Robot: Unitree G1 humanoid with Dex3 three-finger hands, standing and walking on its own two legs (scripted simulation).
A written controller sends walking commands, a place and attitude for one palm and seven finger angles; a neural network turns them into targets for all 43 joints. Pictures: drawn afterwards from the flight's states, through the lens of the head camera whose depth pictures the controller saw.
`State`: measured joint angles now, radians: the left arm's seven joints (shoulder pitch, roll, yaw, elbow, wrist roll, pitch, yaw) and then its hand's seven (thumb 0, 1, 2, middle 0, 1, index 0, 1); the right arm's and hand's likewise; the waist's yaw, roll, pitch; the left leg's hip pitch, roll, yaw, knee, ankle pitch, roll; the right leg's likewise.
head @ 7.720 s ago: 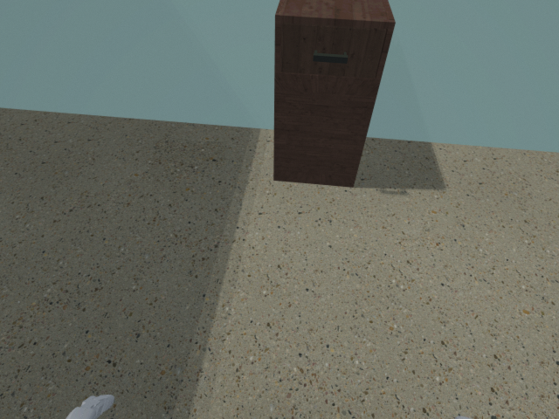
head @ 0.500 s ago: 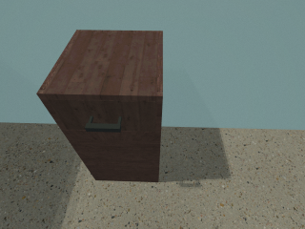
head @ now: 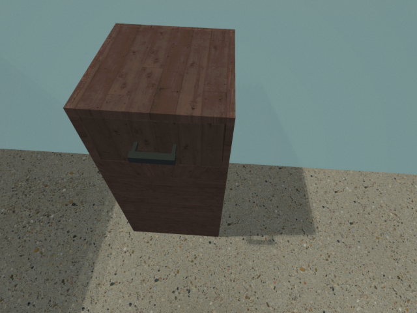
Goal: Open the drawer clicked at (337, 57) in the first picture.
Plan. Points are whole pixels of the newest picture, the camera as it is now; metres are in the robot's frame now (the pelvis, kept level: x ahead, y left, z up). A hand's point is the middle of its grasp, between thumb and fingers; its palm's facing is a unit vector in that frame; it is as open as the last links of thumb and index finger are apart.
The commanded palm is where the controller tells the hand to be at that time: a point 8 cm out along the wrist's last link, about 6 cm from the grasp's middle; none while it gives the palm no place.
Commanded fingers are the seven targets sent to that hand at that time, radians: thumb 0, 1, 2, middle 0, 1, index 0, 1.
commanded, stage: look again from close up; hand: left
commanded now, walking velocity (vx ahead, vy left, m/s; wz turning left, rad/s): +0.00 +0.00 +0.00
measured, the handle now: (153, 152) +0.51 +0.18 -0.07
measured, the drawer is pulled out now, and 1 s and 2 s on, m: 0.00 0.00 0.00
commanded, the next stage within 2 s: raise the hand with hooked fingers in 0.32 s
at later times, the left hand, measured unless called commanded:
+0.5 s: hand out of the picture +0.02 +0.22 -0.15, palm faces -0.12 -0.94 -0.31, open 7.3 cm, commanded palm +0.10 +0.24 -0.05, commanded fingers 0.00 0.78 0.85 -0.21 -0.38 -0.21 -0.38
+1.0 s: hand (85, 310) +0.13 +0.23 -0.06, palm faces -0.07 -0.11 -0.99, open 9.5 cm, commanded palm +0.15 +0.23 +0.01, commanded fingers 0.00 0.20 0.60 -0.25 -0.75 -0.25 -0.75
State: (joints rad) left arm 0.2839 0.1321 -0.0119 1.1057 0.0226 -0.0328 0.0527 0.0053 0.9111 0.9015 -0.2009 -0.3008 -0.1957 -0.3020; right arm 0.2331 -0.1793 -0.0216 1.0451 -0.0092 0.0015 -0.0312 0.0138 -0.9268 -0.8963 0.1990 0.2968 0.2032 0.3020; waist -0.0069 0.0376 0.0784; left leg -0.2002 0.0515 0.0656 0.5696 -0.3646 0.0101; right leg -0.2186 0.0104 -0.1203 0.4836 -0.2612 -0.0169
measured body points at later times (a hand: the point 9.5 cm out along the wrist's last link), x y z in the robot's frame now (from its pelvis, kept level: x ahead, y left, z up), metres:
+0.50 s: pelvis -0.01 +0.04 +0.00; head +0.00 +0.04 +0.45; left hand +0.02 +0.26 -0.13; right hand -0.04 -0.17 -0.15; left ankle -0.04 +0.09 -0.73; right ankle -0.01 -0.11 -0.73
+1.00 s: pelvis -0.01 -0.02 -0.04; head +0.04 -0.03 +0.41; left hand +0.13 +0.23 +0.00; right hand +0.29 -0.23 -0.09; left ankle -0.04 +0.09 -0.73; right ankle -0.01 -0.08 -0.73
